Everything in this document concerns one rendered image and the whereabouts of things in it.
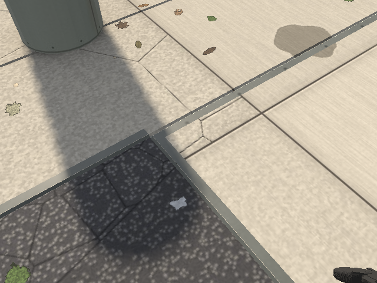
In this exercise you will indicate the right robot hand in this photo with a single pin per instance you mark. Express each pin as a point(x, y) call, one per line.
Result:
point(355, 275)

